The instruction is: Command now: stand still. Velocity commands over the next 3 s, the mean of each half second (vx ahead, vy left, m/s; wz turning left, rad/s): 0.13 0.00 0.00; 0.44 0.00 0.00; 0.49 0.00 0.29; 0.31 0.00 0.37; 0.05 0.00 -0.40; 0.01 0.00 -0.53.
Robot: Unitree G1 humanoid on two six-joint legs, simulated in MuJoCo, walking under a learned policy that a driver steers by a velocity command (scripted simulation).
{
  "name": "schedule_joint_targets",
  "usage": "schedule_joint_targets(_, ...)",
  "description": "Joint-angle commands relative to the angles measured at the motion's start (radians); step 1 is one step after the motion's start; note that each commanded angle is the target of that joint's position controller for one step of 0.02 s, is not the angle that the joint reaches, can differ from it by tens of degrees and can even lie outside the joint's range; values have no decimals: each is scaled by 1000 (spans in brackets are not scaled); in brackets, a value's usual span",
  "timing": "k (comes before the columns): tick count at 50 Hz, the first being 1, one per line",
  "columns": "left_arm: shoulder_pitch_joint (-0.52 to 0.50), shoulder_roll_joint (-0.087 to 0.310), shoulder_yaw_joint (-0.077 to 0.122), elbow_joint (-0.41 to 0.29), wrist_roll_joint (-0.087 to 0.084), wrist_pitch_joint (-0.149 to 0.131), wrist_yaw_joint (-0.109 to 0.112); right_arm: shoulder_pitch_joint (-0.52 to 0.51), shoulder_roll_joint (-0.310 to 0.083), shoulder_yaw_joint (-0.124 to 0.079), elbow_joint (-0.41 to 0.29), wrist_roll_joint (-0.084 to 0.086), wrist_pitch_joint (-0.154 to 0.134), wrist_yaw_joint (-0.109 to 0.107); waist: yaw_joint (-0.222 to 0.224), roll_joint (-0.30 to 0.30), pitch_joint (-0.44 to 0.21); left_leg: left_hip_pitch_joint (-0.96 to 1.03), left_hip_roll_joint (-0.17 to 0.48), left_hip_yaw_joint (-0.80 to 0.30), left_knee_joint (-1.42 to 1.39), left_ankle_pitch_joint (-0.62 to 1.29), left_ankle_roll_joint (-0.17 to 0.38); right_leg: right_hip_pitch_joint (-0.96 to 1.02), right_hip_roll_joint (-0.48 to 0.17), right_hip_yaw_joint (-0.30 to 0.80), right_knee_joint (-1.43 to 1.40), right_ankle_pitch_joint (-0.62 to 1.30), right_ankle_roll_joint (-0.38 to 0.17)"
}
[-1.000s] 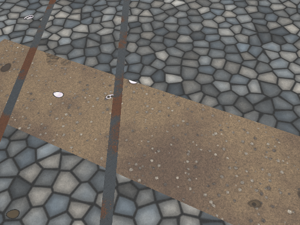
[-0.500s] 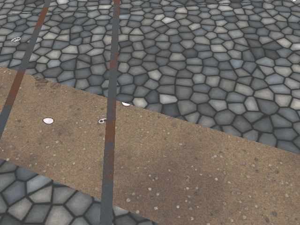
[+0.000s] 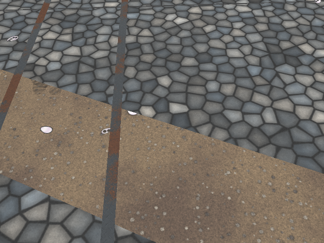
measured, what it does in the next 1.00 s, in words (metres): walks ahead: right foot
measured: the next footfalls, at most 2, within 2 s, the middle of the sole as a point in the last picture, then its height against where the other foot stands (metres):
right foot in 0.92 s outside the picture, level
left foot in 1.52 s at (142, 186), level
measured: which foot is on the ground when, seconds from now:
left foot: down 0.00-0.94, up 0.96-1.00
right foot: down 0.00-0.48, up 0.50-0.90, down 0.92-1.00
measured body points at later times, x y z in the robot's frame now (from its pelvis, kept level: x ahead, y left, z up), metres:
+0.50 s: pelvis +0.06 +0.03 -0.01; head +0.06 +0.04 +0.44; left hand +0.02 +0.28 -0.17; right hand +0.09 -0.24 -0.15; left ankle +0.04 +0.12 -0.74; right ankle -0.04 -0.12 -0.72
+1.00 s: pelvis +0.31 -0.03 -0.02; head +0.34 -0.03 +0.43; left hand +0.50 +0.21 -0.12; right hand +0.24 -0.28 -0.16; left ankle +0.09 +0.11 -0.65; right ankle +0.42 -0.12 -0.74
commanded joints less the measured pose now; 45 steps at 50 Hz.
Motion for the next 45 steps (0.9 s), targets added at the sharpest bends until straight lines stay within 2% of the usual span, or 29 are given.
schedule_joint_targets(1,57,99,14,-14,1,-3,3,3,-100,-16,-25,0,-6,-4,-1,-14,-34,113,36,-32,-49,214,45,-99,-25,16,-99,195,-24)
schedule_joint_targets(10,75,94,8,-8,2,-4,6,11,-94,-14,-6,-1,-7,-5,-3,-10,-19,102,35,-33,-61,162,42,-110,-19,11,-110,138,-22)
schedule_joint_targets(11,100,86,7,5,1,-3,6,29,-84,-11,6,-1,-6,-5,-1,-12,-39,108,22,-20,-61,41,42,-103,-12,4,-120,27,-27)
schedule_joint_targets(13,100,115,16,-3,-10,0,11,41,-101,-20,10,10,-7,-6,-3,-38,13,35,-13,8,-29,-310,53,-149,-15,26,-127,-263,-67)
schedule_joint_targets(14,101,124,19,-15,-15,-4,13,32,-104,-21,2,11,-14,-6,3,-42,53,-25,-13,4,-19,-407,61,-171,-35,58,-144,-372,-91)
schedule_joint_targets(15,121,132,22,-19,-20,-13,13,17,-95,-19,-9,13,-29,-3,14,-53,87,-74,-9,0,1,-426,65,-175,-66,107,-167,-430,-115)
schedule_joint_targets(16,154,148,27,-14,-26,-25,11,2,-81,-17,-19,16,-46,3,26,-82,106,-124,-11,12,50,-380,61,-149,-115,182,-201,-461,-145)
schedule_joint_targets(17,188,171,36,-7,-30,-37,7,-18,-63,-15,-31,19,-64,11,37,-135,113,-177,-22,50,135,-287,51,-101,-188,284,-257,-486,-183)
schedule_joint_targets(18,183,197,45,-9,-32,-45,5,-28,-48,-13,-41,24,-78,20,32,-186,130,-215,-16,67,213,-200,55,-79,-264,382,-301,-482,-222)
schedule_joint_targets(19,171,190,45,-17,-30,-51,2,-30,-49,-13,-47,25,-89,28,24,-178,142,-219,7,49,243,-188,70,-94,-295,416,-311,-438,-236)
schedule_joint_targets(20,145,182,42,-27,-31,-58,-3,1,-39,-11,-43,30,-99,34,-2,-179,146,-185,14,48,206,-200,86,-112,-294,398,-287,-377,-228)
schedule_joint_targets(21,107,170,38,-42,-34,-60,-9,56,-39,-14,-25,35,-105,36,-38,-165,140,-90,5,62,108,-202,97,-150,-255,331,-246,-310,-199)
schedule_joint_targets(22,69,162,35,-57,-34,-60,-14,152,-55,-24,12,36,-108,36,-81,-142,115,72,-15,70,20,-167,101,-220,-195,245,-176,-222,-159)
schedule_joint_targets(23,14,158,32,-85,-32,-66,-17,274,-105,-44,49,30,-110,34,-130,-62,75,234,30,-32,-48,-126,118,-313,-119,139,2,-3,-113)
schedule_joint_targets(24,-6,97,19,-127,-30,-82,-15,418,-220,-77,82,29,-114,38,-161,227,13,406,218,-397,-217,-207,222,-497,28,-48,373,47,-34)
schedule_joint_targets(25,-30,94,18,-154,-35,-99,-13,482,-210,-62,88,11,-126,52,-165,289,-39,473,383,-742,-343,-192,318,-642,69,34,646,-204,-30)
schedule_joint_targets(26,-25,115,26,-154,-54,-109,-22,387,-143,-34,65,2,-138,50,-101,151,7,441,400,-684,-314,-173,301,-722,-2,108,783,-169,-64)
schedule_joint_targets(27,-9,107,23,-143,-58,-112,-32,317,-104,-20,34,1,-142,52,-69,95,20,404,355,-548,-305,-132,264,-732,-44,105,811,-77,-92)
schedule_joint_targets(28,-10,106,27,-139,-51,-114,-35,276,-100,-13,17,2,-141,56,-48,51,35,369,320,-440,-318,-82,236,-736,-80,90,770,12,-105)
schedule_joint_targets(29,-26,126,39,-141,-39,-111,-36,255,-79,-2,7,0,-137,57,-35,42,42,330,282,-344,-331,19,205,-702,-108,81,704,77,-106)
schedule_joint_targets(31,-31,113,43,-142,-31,-97,-44,295,-63,9,12,-5,-122,47,-31,70,34,292,229,-220,-350,166,181,-640,-116,42,612,133,-83)
schedule_joint_targets(34,-146,77,31,-191,-21,-84,-49,331,-108,7,8,-8,-111,24,-44,51,62,251,210,-140,-381,263,189,-643,-103,2,423,225,-37)
schedule_joint_targets(36,-250,60,18,-230,-23,-84,-53,335,-129,3,-5,-9,-107,15,-64,60,83,191,190,-96,-408,246,180,-576,-73,-25,253,314,-26)
schedule_joint_targets(38,-311,69,12,-252,-28,-83,-62,367,-145,-3,-2,-3,-109,13,-79,75,94,177,195,-72,-428,222,180,-515,-47,-50,156,367,-28)
schedule_joint_targets(40,-355,84,10,-273,-33,-83,-71,395,-142,-7,8,8,-107,13,-80,77,114,226,224,-66,-425,236,178,-508,-43,-38,96,381,-46)
schedule_joint_targets(42,-371,103,12,-291,-33,-87,-83,391,-147,-14,8,12,-103,12,-60,79,110,309,253,-53,-385,320,163,-502,-38,-27,49,355,-76)
schedule_joint_targets(43,-349,123,19,-292,-33,-90,-86,378,-155,-19,4,10,-99,12,-36,86,84,343,260,-42,-340,434,151,-457,-24,-32,32,329,-92)
schedule_joint_targets(44,-300,148,31,-285,-31,-92,-87,366,-170,-25,-2,8,-94,12,-2,108,35,368,264,-32,-269,617,140,-370,4,-49,37,299,-108)
schedule_joint_targets(45,-190,183,50,-257,-31,-91,-85,349,-179,-28,-8,3,-86,12,61,126,-42,369,248,-9,-132,795,124,-224,40,-72,48,271,-130)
